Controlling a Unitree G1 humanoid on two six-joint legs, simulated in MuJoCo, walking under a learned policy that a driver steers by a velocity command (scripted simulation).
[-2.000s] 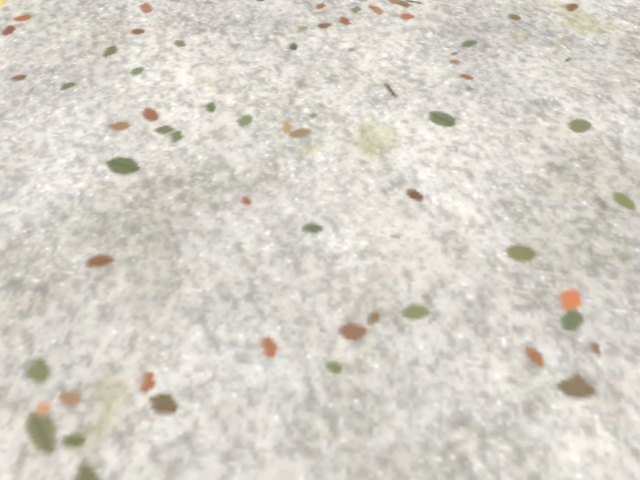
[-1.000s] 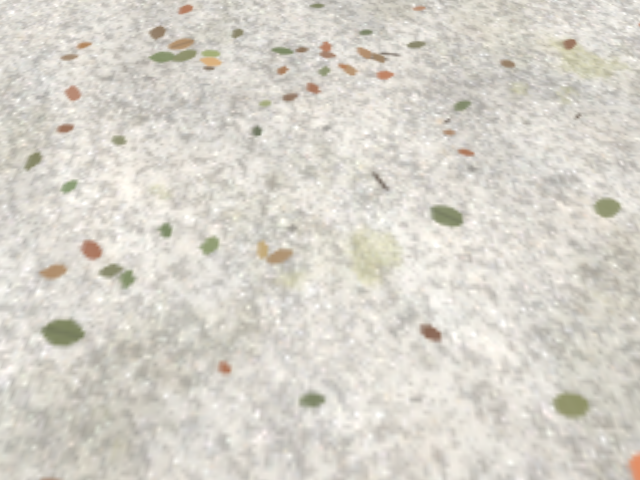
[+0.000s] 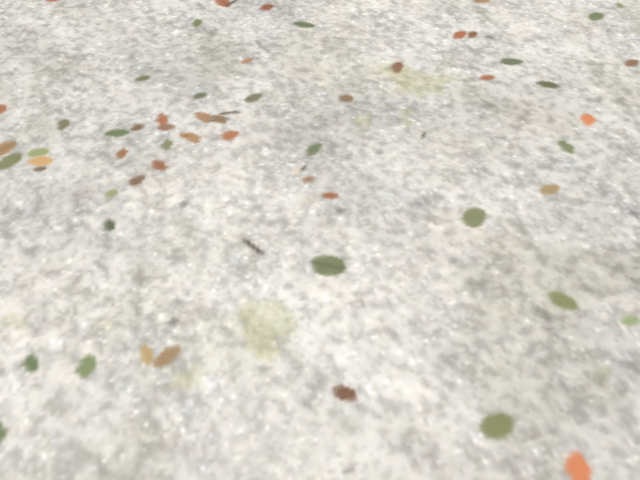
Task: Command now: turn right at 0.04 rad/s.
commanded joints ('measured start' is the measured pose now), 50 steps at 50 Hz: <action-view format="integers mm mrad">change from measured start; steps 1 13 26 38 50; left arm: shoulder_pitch -16 9 31 59 93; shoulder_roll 105 91 75 64 46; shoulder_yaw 20 2 -11 -22 -32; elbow -41 52 152 224 270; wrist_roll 4 -2 -6 -9 -11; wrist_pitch -28 -48 -47 -45 -42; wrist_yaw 0 12 17 21 25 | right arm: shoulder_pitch -6 4 58 109 151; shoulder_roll -124 -118 -106 -83 -61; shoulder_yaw -27 -27 -20 -10 -2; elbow -33 53 121 148 156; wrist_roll -1 3 5 7 8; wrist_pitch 5 16 16 16 16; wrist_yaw -12 -27 -39 -43 -44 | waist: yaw -8 -4 0 4 8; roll -57 -17 -13 -6 -2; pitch -47 -18 -5 7 15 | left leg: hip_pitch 24 32 19 13 4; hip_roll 29 20 14 8 3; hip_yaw -16 -11 -4 1 4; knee -52 -73 -86 -90 -90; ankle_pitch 145 116 109 110 111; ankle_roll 20 3 5 10 16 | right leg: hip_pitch -2 -11 -6 -13 -19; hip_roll -59 -45 -25 -16 -11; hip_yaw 56 46 19 3 -8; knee -76 -93 -100 -100 -96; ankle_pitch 226 154 138 136 137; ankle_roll -44 -41 -36 -30 -23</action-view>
